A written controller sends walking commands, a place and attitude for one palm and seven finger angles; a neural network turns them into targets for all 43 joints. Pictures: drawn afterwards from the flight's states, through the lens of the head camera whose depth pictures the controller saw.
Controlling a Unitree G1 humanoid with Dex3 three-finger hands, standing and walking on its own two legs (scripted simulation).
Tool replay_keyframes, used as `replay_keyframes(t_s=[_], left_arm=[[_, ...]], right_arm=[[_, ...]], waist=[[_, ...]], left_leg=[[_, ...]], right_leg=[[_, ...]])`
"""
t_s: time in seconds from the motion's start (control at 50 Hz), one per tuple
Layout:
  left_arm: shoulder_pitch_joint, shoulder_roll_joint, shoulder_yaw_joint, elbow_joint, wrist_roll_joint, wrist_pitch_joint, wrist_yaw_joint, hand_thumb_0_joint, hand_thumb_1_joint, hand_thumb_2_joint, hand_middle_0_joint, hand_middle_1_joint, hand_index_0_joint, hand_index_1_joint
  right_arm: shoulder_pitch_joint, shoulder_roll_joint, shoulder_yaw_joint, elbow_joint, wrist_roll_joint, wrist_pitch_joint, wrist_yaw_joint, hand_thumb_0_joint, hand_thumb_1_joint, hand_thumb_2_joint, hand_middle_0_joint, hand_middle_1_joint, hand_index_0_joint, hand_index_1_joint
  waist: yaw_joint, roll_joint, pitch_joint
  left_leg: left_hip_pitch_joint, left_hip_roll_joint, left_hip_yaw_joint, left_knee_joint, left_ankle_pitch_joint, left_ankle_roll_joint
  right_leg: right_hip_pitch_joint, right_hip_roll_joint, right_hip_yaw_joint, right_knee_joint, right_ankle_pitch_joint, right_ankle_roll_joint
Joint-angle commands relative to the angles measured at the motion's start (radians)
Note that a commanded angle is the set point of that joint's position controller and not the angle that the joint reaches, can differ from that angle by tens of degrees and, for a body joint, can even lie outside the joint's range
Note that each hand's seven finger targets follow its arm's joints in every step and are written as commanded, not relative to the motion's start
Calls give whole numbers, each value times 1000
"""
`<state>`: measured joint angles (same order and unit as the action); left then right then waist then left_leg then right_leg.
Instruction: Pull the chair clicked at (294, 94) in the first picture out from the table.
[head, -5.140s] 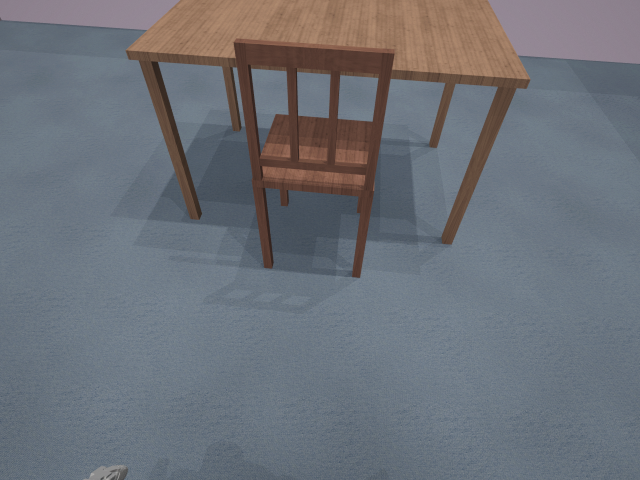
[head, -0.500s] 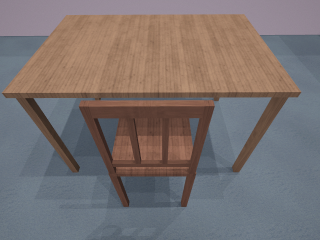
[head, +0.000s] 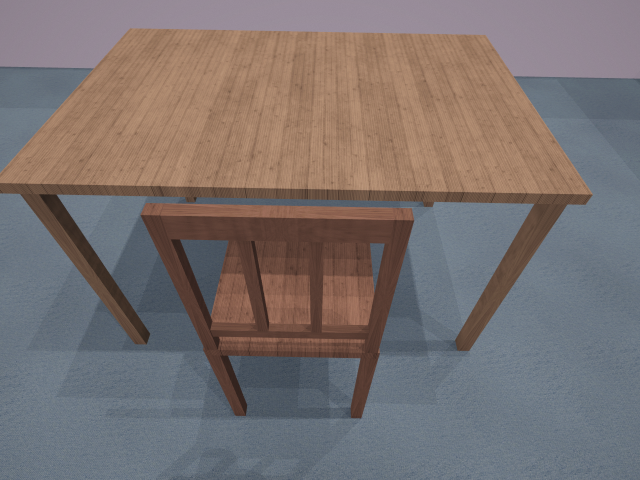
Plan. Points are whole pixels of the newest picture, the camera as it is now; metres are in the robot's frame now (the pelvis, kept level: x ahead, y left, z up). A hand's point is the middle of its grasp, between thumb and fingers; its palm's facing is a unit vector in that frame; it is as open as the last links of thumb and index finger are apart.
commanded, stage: come to a stop and stand still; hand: left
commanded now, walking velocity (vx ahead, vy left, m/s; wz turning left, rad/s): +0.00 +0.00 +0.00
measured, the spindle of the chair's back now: (255, 288) +0.44 +0.14 -0.10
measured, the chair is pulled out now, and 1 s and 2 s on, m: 0.00 0.00 0.00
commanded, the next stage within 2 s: look again from close up in 0.14 s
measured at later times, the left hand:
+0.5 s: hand out of the picture -0.02 +0.14 -0.17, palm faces +0.02 -0.98 -0.18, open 7.4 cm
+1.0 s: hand out of the picture -0.02 +0.11 -0.17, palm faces +0.03 -0.98 -0.18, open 7.4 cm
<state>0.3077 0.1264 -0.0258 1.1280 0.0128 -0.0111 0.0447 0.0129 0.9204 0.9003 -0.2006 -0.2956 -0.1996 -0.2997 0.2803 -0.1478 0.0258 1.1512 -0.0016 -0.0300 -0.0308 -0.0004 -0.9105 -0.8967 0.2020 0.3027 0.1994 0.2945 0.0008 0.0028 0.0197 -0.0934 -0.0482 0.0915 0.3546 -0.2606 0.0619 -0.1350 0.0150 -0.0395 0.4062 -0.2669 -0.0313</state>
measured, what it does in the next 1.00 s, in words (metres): stands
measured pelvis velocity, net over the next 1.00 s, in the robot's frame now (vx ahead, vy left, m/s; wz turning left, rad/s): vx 0.00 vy -0.04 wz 0.00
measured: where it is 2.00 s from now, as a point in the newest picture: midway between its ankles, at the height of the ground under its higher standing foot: outside the picture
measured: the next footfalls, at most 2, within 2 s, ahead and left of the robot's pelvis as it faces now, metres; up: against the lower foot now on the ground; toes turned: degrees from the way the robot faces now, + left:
none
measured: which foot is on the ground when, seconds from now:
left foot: down 0.00-1.00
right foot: down 0.00-1.00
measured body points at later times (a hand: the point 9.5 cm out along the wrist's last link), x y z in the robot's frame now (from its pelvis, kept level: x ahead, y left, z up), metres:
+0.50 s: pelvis +0.00 -0.02 +0.00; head +0.01 -0.03 +0.45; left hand -0.02 +0.19 -0.16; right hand -0.02 -0.23 -0.17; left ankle -0.04 +0.07 -0.74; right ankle -0.03 -0.10 -0.74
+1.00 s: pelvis +0.00 -0.04 +0.00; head +0.00 -0.05 +0.45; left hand -0.02 +0.17 -0.16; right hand -0.02 -0.25 -0.17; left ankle -0.04 +0.07 -0.74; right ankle -0.03 -0.10 -0.74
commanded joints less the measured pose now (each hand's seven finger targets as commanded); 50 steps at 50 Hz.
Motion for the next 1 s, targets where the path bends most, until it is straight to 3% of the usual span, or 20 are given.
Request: replay_keyframes(t_s=[0.0, 0.12, 0.14, 0.2, 0.36, 0.42, 0.56, 0.62, 0.7, 0.92, 0.94, 0.98], left_arm=[[81, 90, 15, -28, -6, -19, 4, 0, 900, 900, -200, -300, -200, -300], [88, 91, 15, -29, -7, -23, 5, 0, 900, 900, -200, -300, -200, -300], [84, 93, 15, -29, -6, -22, 4, 0, 900, 900, -200, -300, -200, -300], [91, 89, 15, -30, -7, -23, 5, 0, 900, 900, -200, -300, -200, -300], [95, 87, 14, -28, -6, -21, 4, 0, 900, 900, -200, -300, -200, -300], [100, 86, 15, -26, -6, -24, 4, 0, 900, 900, -200, -300, -200, -300], [102, 84, 15, -26, -5, -24, 4, 0, 900, 900, -200, -300, -200, -300], [113, 83, 15, -24, -6, -27, 4, 0, 900, 900, -200, -300, -200, -300], [113, 83, 15, -24, -6, -28, 5, 0, 900, 900, -200, -300, -200, -300], [129, 86, 17, -25, -7, -33, 8, 0, 900, 900, -200, -300, -200, -300], [123, 88, 17, -25, -7, -30, 8, 0, 900, 900, -200, -300, -200, -300], [129, 87, 17, -25, -6, -31, 8, 0, 900, 900, -200, -300, -200, -300]], right_arm=[[77, -86, -12, -15, -5, -11, -10, 0, -900, -900, 200, 300, 200, 300], [88, -82, -12, -10, -4, -13, -11, 0, -900, -900, 200, 300, 200, 300], [80, -81, -12, -9, -2, -10, -11, 0, -900, -900, 200, 300, 200, 300], [89, -79, -11, -8, -3, -12, -12, 0, -900, -900, 200, 300, 200, 300], [89, -75, -9, -6, -3, -7, -11, 0, -900, -900, 200, 300, 200, 300], [98, -74, -9, -4, -4, -10, -11, 0, -900, -900, 200, 300, 200, 300], [95, -70, -9, -5, -3, -7, -11, 0, -900, -900, 200, 300, 200, 300], [101, -68, -8, -1, -3, -9, -11, 0, -900, -900, 200, 300, 200, 300], [101, -66, -8, -1, -3, -8, -12, 0, -900, -900, 200, 300, 200, 300], [110, -56, -11, 3, -2, -4, -13, 0, -900, -900, 200, 300, 200, 300], [103, -53, -10, 4, -1, -1, -14, 0, -900, -900, 200, 300, 200, 300], [107, -53, -9, 4, -1, -2, -14, 0, -900, -900, 200, 300, 200, 300]], waist=[[0, -8, 38], [0, -4, 19], [2, -13, 50], [0, -6, 33], [3, -5, 75], [3, -10, 44], [3, -1, 71], [4, -9, 43], [3, -13, 55], [3, -17, 41], [4, -19, 72], [4, -14, 66]], left_leg=[[4, 161, -139, -49, 267, -11], [13, 164, -135, -45, 290, -13], [-4, 164, -133, -46, 264, -13], [2, 164, -137, -47, 268, -14], [-22, 161, -134, -56, 209, -16], [-3, 162, -134, -51, 230, -15], [-23, 161, -131, -54, 198, -18], [-9, 160, -129, -48, 204, -18], [-18, 159, -127, -45, 198, -20], [-23, 153, -111, -29, 175, -26], [-37, 152, -109, -31, 157, -26], [-37, 150, -107, -27, 157, -27]], right_leg=[[-43, -131, 124, -57, 262, -24], [-29, -132, 122, -53, 289, -26], [-41, -130, 120, -63, 276, -25], [-33, -131, 123, -60, 280, -28], [-55, -128, 125, -77, 237, -29], [-42, -127, 125, -74, 253, -29], [-55, -126, 130, -84, 241, -32], [-42, -127, 133, -83, 260, -31], [-44, -127, 135, -83, 277, -32], [-22, -129, 147, -93, 342, -16], [-35, -126, 145, -101, 326, -13], [-32, -128, 150, -101, 332, -8]])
